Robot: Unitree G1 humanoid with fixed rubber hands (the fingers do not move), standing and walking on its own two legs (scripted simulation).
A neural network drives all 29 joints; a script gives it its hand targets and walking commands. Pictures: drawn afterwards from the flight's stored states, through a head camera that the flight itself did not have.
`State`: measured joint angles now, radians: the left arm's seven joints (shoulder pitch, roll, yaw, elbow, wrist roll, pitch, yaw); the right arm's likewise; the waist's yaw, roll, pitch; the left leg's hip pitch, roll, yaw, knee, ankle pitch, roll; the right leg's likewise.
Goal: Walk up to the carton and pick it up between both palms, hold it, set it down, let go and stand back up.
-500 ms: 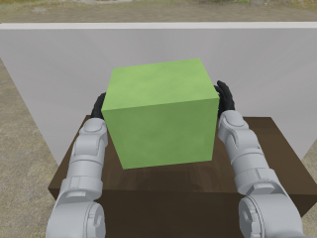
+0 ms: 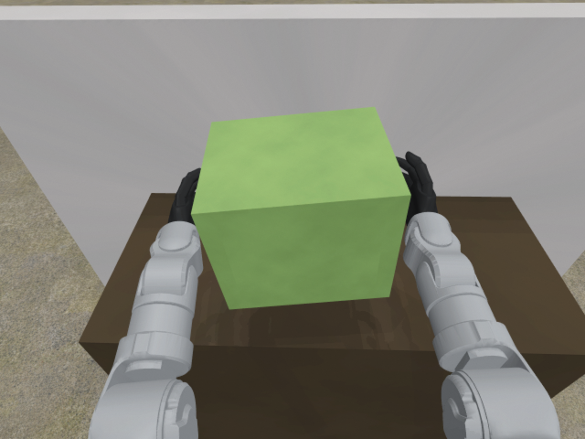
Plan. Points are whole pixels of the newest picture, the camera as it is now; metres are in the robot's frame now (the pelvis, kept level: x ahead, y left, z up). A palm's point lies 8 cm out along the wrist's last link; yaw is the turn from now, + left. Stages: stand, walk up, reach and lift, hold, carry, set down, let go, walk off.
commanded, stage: set down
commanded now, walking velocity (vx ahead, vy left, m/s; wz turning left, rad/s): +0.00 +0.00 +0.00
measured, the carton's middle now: (300, 209) +0.41 +0.01 +0.13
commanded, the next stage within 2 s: none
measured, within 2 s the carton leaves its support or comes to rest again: neither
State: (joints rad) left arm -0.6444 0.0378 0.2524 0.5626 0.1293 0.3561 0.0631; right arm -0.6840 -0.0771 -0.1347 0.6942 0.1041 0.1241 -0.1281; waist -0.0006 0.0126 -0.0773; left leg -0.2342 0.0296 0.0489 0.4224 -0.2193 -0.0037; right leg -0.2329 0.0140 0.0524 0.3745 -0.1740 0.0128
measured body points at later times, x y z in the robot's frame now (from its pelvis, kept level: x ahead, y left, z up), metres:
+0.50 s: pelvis +0.00 +0.00 +0.00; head +0.00 +0.00 +0.45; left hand +0.40 +0.16 +0.09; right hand +0.41 -0.17 +0.12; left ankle +0.00 +0.11 -0.74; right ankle +0.01 -0.13 -0.74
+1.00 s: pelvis +0.02 +0.00 +0.00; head +0.03 +0.00 +0.45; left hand +0.42 +0.15 +0.06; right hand +0.43 -0.17 +0.09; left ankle +0.00 +0.11 -0.74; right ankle +0.01 -0.13 -0.74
